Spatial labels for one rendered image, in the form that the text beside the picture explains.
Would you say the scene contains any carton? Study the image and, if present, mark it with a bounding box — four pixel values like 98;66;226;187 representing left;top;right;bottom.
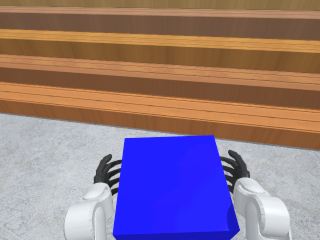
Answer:
112;135;240;240

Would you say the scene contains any left robot hand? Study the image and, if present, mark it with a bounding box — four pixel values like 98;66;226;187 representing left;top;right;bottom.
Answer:
93;154;122;196

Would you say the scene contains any right robot forearm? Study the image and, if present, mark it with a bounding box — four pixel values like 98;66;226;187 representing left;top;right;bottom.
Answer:
233;177;292;240

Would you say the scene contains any left robot forearm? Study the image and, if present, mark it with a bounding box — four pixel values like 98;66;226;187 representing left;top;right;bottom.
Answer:
63;182;115;240

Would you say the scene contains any right robot hand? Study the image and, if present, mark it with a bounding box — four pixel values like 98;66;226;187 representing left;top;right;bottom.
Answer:
220;150;250;194

